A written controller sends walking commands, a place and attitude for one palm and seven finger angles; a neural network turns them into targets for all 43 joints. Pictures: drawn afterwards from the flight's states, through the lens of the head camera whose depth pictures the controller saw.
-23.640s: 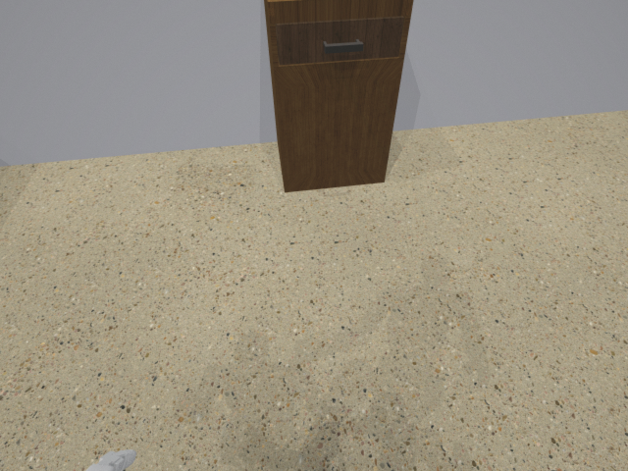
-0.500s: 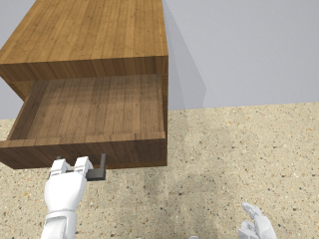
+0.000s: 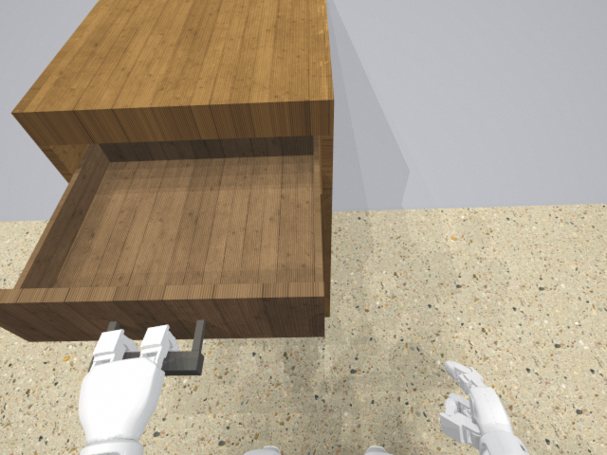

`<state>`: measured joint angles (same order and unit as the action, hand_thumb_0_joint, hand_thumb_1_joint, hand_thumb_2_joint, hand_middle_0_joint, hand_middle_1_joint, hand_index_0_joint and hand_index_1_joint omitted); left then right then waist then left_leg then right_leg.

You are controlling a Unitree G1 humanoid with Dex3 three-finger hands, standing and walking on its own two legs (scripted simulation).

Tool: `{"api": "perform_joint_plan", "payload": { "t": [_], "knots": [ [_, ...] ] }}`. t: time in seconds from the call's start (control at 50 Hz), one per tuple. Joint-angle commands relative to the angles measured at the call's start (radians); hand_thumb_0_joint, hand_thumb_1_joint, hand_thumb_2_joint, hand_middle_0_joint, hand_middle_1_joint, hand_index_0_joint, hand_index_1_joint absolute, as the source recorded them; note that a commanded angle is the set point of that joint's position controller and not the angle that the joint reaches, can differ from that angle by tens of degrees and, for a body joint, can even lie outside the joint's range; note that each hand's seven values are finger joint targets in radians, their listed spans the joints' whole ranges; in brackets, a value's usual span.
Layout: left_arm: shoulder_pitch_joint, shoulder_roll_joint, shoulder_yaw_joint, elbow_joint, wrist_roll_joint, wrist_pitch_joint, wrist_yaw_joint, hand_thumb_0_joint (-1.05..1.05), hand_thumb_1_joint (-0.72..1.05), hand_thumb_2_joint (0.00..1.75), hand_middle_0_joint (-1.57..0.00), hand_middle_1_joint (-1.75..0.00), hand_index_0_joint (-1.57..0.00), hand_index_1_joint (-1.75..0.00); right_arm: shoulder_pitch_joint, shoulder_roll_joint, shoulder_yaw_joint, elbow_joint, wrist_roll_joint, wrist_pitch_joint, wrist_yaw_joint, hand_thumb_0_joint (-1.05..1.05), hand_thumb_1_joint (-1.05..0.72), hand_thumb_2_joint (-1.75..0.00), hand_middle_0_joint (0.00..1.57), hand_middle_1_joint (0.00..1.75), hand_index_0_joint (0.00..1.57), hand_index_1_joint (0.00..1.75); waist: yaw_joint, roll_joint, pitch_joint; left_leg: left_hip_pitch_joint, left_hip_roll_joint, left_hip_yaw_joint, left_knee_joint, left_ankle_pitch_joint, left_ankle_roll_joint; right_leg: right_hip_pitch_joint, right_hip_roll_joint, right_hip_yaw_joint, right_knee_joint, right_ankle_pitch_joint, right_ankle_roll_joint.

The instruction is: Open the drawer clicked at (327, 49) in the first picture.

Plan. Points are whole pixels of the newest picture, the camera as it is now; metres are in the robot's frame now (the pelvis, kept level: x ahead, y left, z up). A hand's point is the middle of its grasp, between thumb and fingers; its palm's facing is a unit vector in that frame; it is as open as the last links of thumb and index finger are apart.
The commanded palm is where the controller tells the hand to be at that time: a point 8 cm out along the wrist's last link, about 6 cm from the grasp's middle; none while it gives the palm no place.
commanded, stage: pull the drawer open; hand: left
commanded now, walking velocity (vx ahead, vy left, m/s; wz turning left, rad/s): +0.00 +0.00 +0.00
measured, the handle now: (152, 346) +0.25 +0.23 -0.01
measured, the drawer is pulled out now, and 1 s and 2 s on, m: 0.30 0.30 0.30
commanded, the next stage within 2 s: open the thumb to release the handle in 0.20 s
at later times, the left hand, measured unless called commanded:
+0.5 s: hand (140, 398) +0.19 +0.24 -0.03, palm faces +0.00 -0.04 -1.00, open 6.4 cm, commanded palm +0.16 +0.24 +0.02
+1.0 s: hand (141, 399) +0.19 +0.23 -0.03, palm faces -0.01 -0.05 -1.00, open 13.6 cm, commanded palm +0.17 +0.24 +0.02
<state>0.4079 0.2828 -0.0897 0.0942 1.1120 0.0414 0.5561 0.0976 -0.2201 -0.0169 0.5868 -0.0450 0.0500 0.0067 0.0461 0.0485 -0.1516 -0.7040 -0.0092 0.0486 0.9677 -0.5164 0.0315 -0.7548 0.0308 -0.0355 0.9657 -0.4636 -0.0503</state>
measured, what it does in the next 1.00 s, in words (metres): stands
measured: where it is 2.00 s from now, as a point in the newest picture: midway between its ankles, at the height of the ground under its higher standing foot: outside the picture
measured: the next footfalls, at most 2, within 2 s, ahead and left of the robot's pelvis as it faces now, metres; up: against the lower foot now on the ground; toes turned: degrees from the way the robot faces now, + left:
none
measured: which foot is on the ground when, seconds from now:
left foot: down 0.00-1.00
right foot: down 0.00-1.00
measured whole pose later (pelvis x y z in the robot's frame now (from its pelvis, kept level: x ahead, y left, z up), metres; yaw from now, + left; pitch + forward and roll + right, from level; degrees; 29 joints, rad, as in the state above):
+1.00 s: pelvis -0.02 -0.01 +0.00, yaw +1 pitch +14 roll +1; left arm 0.32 0.30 -0.05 0.17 1.08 0.02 0.55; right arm 0.10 -0.24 -0.03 0.61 -0.04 0.04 -0.05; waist 0.05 0.05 -0.14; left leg -0.74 -0.01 0.03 0.99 -0.50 0.02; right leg -0.79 0.03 -0.05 0.99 -0.45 -0.07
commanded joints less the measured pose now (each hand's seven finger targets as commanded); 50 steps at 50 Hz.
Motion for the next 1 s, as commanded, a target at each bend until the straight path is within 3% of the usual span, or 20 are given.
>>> {"api": "perform_joint_plan", "payload": {
  "t": [0.0, 0.04, 0.14, 0.2, 0.26, 0.28, 0.3, 0.32, 0.4, 0.44, 0.5, 0.58, 0.6, 0.68, 0.8, 0.86, 0.88, 0.98],
  "knots": [
    [0.113, 0.108, 0.067, -0.206, -0.006, -0.008, 0.058, 0.0, 0.9, 0.9, -0.4, -1.35, -0.4, -1.35, -0.083, -0.11, -0.038, -0.155, -0.003, -0.052, -0.008, 0.0, -0.9, -0.9, 0.2, 0.3, 0.2, 0.3, 0.023, -0.026, -0.203, 0.149, -0.019, -0.073, -0.098, 0.411, -0.016, 0.136, 0.007, 0.041, -0.104, 0.37, -0.006],
    [0.099, 0.106, 0.063, -0.219, -0.013, -0.008, 0.056, 0.0, 0.9, 0.9, -0.4, -1.35, -0.4, -1.35, -0.081, -0.114, -0.037, -0.157, -0.004, -0.052, -0.008, 0.0, -0.9, -0.9, 0.2, 0.3, 0.2, 0.3, 0.013, -0.055, -0.213, 0.138, -0.019, -0.072, -0.092, 0.39, -0.011, 0.141, 0.005, 0.046, -0.106, 0.376, -0.007],
    [0.262, 0.132, 0.1, -0.245, -0.031, -0.025, 0.049, 0.0, 0.9, 0.9, -0.4, -1.35, -0.4, -1.35, -0.084, -0.114, -0.033, -0.178, 0.001, -0.057, -0.002, 0.0, -0.9, -0.9, 0.2, 0.3, 0.2, 0.3, 0.045, -0.046, -0.214, 0.115, -0.026, -0.064, -0.087, 0.406, -0.01, 0.179, 0.004, 0.068, -0.097, 0.422, -0.011],
    [0.237, 0.124, 0.09, -0.254, -0.031, -0.024, 0.045, 0.0, 0.9, 0.9, -0.4, -1.35, -0.4, -1.35, -0.083, -0.116, -0.035, -0.173, -0.002, -0.056, 0.0, 0.0, -0.9, -0.9, 0.2, 0.3, 0.2, 0.3, 0.032, -0.048, -0.186, 0.095, -0.026, -0.063, -0.082, 0.371, -0.008, 0.158, 0.002, 0.069, -0.096, 0.409, -0.007],
    [0.294, 0.146, 0.126, -0.259, -0.032, -0.034, 0.055, 0.0, 0.9, 0.9, -0.4, -1.35, -0.4, -1.35, -0.075, -0.116, -0.033, -0.179, -0.006, -0.06, 0.0, 0.0, -0.9, -0.9, 0.2, 0.3, 0.2, 0.3, 0.045, -0.032, -0.211, 0.095, -0.025, -0.063, -0.073, 0.412, -0.008, 0.173, 0.001, 0.077, -0.079, 0.456, -0.01],
    [-0.028, 0.207, 0.158, -0.224, -0.007, -0.031, 0.068, 0.0, 0.9, 0.9, -0.4, -1.35, -0.4, -1.35, -0.08, -0.133, -0.037, -0.129, -0.007, -0.048, -0.016, 0.0, -0.9, -0.9, 0.2, 0.3, 0.2, 0.3, -0.027, -0.055, -0.177, 0.069, -0.025, -0.073, -0.046, 0.349, -0.009, 0.095, -0.001, 0.091, -0.078, 0.437, -0.006],
    [-0.022, 0.201, 0.186, -0.219, 0.006, -0.04, 0.082, 0.0, 0.83, 0.87, -0.4, -1.34, -0.4, -1.34, -0.071, -0.124, -0.045, -0.136, -0.018, -0.056, -0.026, 0.0, -0.9, -0.9, 0.2, 0.3, 0.2, 0.3, 0.005, -0.027, -0.209, 0.063, -0.03, -0.068, -0.047, 0.332, -0.01, 0.115, -0.002, 0.093, -0.07, 0.419, -0.006],
    [0.038, 0.188, 0.18, -0.175, 0.011, -0.039, 0.088, 0.0, 0.76, 0.84, -0.39, -1.34, -0.39, -1.34, -0.066, -0.118, -0.043, -0.136, -0.016, -0.061, -0.027, 0.0, -0.9, -0.9, 0.2, 0.3, 0.2, 0.3, 0.01, -0.012, -0.199, 0.064, -0.03, -0.067, -0.05, 0.333, -0.013, 0.111, -0.001, 0.08, -0.066, 0.405, -0.009],
    [0.051, 0.156, 0.147, -0.192, -0.017, -0.017, 0.095, 0.0, 0.48, 0.72, -0.37, -1.3, -0.37, -1.3, -0.057, -0.124, -0.055, -0.134, -0.009, -0.062, -0.027, 0.0, -0.9, -0.9, 0.2, 0.3, 0.2, 0.3, 0.008, -0.017, -0.255, 0.113, -0.027, -0.064, -0.054, 0.385, -0.013, 0.132, -0.001, 0.064, -0.075, 0.437, -0.005],
    [0.016, 0.161, 0.145, -0.194, -0.035, 0.0, 0.086, 0.0, 0.34, 0.66, -0.36, -1.29, -0.36, -1.29, -0.063, -0.128, -0.054, -0.132, -0.005, -0.058, -0.035, 0.0, -0.9, -0.9, 0.2, 0.3, 0.2, 0.3, -0.007, -0.059, -0.271, 0.107, -0.026, -0.062, -0.056, 0.371, -0.008, 0.158, -0.005, 0.068, -0.088, 0.456, 0.0],
    [-0.007, 0.172, 0.148, -0.134, -0.034, 0.014, 0.069, 0.0, 0.13, 0.57, -0.35, -1.27, -0.35, -1.27, -0.075, -0.126, -0.045, -0.121, 0.003, -0.053, -0.05, 0.0, -0.9, -0.9, 0.2, 0.3, 0.2, 0.3, -0.008, -0.114, -0.211, 0.059, -0.032, -0.059, -0.073, 0.299, -0.005, 0.166, -0.008, 0.073, -0.113, 0.412, 0.008],
    [-0.034, 0.201, 0.165, -0.113, -0.022, 0.014, 0.056, 0.0, -0.15, 0.45, -0.32, -1.24, -0.32, -1.24, -0.081, -0.122, -0.039, -0.116, 0.007, -0.054, -0.062, 0.0, -0.9, -0.9, 0.2, 0.3, 0.2, 0.3, 0.007, -0.066, -0.206, 0.068, -0.035, -0.053, -0.091, 0.279, -0.007, 0.173, -0.009, 0.078, -0.123, 0.377, 0.003],
    [-0.029, 0.185, 0.147, -0.115, -0.022, 0.014, 0.052, 0.0, -0.22, 0.42, -0.32, -1.23, -0.32, -1.23, -0.085, -0.12, -0.037, -0.118, 0.007, -0.054, -0.062, 0.0, -0.9, -0.9, 0.2, 0.3, 0.2, 0.3, 0.008, -0.046, -0.204, 0.074, -0.035, -0.052, -0.095, 0.278, -0.007, 0.168, -0.008, 0.077, -0.127, 0.365, 0.002],
    [-0.057, 0.196, 0.161, -0.09, -0.037, 0.004, 0.036, 0.0, -0.5, 0.3, -0.3, -1.2, -0.3, -1.2, -0.083, -0.117, -0.036, -0.111, 0.01, -0.055, -0.071, 0.0, -0.9, -0.9, 0.2, 0.3, 0.2, 0.3, 0.002, -0.096, -0.184, 0.045, -0.037, -0.051, -0.092, 0.249, -0.003, 0.186, -0.013, 0.091, -0.144, 0.365, 0.008],
    [-0.066, 0.191, 0.154, -0.105, -0.03, -0.018, 0.037, 0.0, -0.5, 0.3, -0.3, -1.2, -0.3, -1.2, -0.086, -0.114, -0.038, -0.117, 0.008, -0.055, -0.066, 0.0, -0.9, -0.9, 0.2, 0.3, 0.2, 0.3, 0.007, -0.027, -0.184, 0.059, -0.038, -0.052, -0.096, 0.238, -0.005, 0.156, -0.011, 0.083, -0.142, 0.305, 0.001],
    [-0.087, 0.183, 0.15, -0.09, -0.026, -0.022, 0.043, 0.0, -0.5, 0.3, -0.3, -1.2, -0.3, -1.2, -0.083, -0.114, -0.04, -0.116, 0.005, -0.054, -0.065, 0.0, -0.9, -0.9, 0.2, 0.3, 0.2, 0.3, 0.0, -0.049, -0.181, 0.057, -0.035, -0.054, -0.091, 0.23, -0.004, 0.138, -0.011, 0.075, -0.141, 0.283, 0.003],
    [-0.109, 0.144, 0.1, -0.128, -0.031, -0.024, 0.04, 0.0, -0.5, 0.3, -0.3, -1.2, -0.3, -1.2, -0.088, -0.114, -0.042, -0.121, 0.004, -0.058, -0.061, 0.0, -0.9, -0.9, 0.2, 0.3, 0.2, 0.3, -0.009, -0.033, -0.195, 0.071, -0.034, -0.054, -0.092, 0.231, -0.002, 0.138, -0.014, 0.073, -0.145, 0.285, 0.003],
    [-0.179, 0.194, 0.148, -0.061, -0.022, -0.017, 0.042, 0.0, -0.5, 0.3, -0.3, -1.2, -0.3, -1.2, -0.08, -0.119, -0.042, -0.104, 0.005, -0.06, -0.074, 0.0, -0.9, -0.9, 0.2, 0.3, 0.2, 0.3, -0.014, -0.091, -0.185, 0.028, -0.036, -0.055, -0.082, 0.196, 0.0, 0.139, -0.016, 0.082, -0.15, 0.254, 0.009]
  ]
}}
